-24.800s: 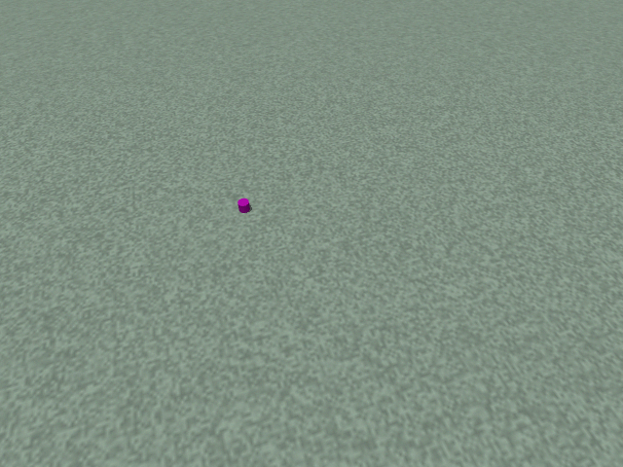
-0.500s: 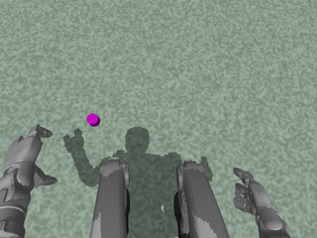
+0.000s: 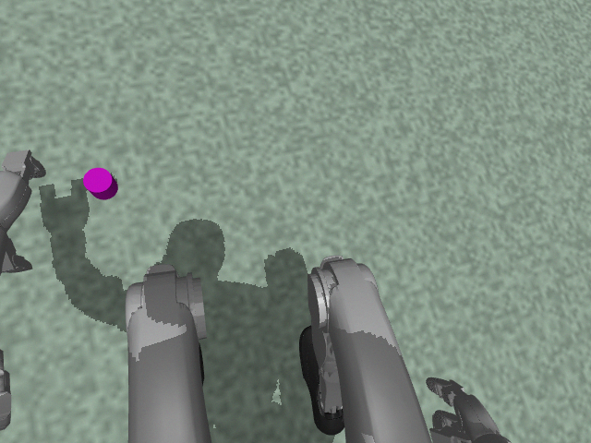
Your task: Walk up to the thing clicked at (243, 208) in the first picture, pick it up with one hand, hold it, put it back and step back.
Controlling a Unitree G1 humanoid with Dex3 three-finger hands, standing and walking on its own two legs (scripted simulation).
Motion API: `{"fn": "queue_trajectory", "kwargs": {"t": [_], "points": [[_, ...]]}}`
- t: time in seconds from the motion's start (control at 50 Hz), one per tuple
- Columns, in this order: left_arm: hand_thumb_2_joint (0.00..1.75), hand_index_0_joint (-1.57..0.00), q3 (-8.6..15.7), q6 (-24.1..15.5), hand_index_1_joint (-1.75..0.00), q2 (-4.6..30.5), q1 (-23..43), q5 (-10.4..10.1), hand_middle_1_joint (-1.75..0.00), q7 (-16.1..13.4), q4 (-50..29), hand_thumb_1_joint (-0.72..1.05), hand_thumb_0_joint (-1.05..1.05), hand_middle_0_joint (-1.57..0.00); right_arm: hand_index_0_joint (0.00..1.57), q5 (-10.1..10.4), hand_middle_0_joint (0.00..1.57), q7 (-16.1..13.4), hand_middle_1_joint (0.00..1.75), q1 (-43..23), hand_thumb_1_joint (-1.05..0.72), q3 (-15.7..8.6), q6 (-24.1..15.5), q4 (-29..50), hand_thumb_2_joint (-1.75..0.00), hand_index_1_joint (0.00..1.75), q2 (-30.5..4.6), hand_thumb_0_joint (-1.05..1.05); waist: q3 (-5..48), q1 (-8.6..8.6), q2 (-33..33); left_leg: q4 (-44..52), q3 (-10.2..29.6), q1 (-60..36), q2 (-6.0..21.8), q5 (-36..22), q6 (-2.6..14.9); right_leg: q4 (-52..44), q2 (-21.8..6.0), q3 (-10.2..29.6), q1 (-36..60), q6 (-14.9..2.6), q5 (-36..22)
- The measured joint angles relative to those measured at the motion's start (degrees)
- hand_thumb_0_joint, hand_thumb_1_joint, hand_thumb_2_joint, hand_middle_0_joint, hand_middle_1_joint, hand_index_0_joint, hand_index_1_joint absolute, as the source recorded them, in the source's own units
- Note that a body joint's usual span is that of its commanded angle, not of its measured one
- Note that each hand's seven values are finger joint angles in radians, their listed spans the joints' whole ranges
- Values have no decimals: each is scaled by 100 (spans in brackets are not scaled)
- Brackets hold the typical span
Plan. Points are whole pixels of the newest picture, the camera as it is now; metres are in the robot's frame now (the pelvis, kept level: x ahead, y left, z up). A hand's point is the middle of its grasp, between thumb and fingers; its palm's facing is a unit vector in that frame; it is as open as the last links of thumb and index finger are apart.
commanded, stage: rise first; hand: left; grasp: from above
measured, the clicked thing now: (101, 184) +0.53 +0.32 -0.35
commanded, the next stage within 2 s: none
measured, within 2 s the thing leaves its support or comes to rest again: neither
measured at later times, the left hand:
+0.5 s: hand (37, 208) +0.43 +0.36 -0.20, palm faces -0.46 -0.09 -0.89, open 14.1 cm
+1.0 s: hand (52, 202) +0.45 +0.35 -0.23, palm faces -0.45 -0.10 -0.89, open 14.2 cm
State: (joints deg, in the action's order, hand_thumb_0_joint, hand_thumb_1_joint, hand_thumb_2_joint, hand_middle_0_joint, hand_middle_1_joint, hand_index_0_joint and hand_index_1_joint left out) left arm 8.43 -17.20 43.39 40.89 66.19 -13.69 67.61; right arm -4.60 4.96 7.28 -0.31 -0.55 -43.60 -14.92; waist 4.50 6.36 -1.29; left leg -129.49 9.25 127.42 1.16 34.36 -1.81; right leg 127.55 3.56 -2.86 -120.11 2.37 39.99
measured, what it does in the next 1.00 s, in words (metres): lowers itself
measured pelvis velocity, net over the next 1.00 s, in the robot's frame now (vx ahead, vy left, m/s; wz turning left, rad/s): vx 0.02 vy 0.00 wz -0.07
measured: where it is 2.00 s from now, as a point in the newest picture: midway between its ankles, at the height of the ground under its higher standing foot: (257, 402)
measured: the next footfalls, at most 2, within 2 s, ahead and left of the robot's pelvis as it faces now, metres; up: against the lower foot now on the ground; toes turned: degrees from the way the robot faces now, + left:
none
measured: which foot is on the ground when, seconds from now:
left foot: down 0.00-1.00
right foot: down 0.00-1.00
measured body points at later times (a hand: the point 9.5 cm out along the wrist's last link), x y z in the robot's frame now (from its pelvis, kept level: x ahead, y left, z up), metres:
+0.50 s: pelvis +0.01 +0.00 -0.03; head +0.25 +0.09 +0.34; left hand +0.45 +0.36 -0.15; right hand +0.11 -0.27 -0.14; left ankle +0.10 +0.14 -0.33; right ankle +0.10 -0.13 -0.33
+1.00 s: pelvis +0.02 +0.00 -0.05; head +0.27 +0.08 +0.31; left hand +0.47 +0.35 -0.18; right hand +0.09 -0.27 -0.16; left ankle +0.10 +0.14 -0.33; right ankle +0.10 -0.13 -0.33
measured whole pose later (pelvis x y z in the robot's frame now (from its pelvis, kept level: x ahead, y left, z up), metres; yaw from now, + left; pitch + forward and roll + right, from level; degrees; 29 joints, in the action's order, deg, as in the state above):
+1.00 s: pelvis +0.02 +0.00 -0.05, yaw -4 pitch +31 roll -10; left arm 11.6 -18.4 51.8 50.1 72.6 -21.3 81.2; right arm -10.3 8.0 4.2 6.1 0.3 -42.9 -14.8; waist -0.8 11.4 -4.0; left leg -140.6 13.3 134.8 1.6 38.1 -2.7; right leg 136.4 5.8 -5.2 -127.1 3.7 42.1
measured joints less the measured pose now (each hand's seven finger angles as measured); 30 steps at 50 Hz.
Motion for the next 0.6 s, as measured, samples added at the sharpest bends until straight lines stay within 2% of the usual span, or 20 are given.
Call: {"fn": "queue_trajectory", "kwargs": {"t": [0.12,0.22,0.6], "points": [[100,-9,-21,-74,-99,119,276,399,-99,-249,347,-51,0,-9,20,-96,20,61,30,-72,-89,99,65,-14,-90,30,10,1,-30,107,-26,-229,42,200,-7,68,29,177,22,-22,-149,25,69],[99,-10,28,-122,-98,253,463,604,-98,-407,593,-51,0,-9,20,-180,20,119,30,-166,-90,170,82,22,-90,30,35,1,-107,166,-67,-399,82,327,1,133,39,308,52,-42,-255,68,117],[100,-8,156,-52,-101,515,759,638,-102,-636,1029,-53,1,-7,20,-388,20,256,30,-289,-91,391,67,97,-90,30,57,1,-308,329,-189,-801,244,554,52,339,-21,626,156,-137,-497,116,231]]}}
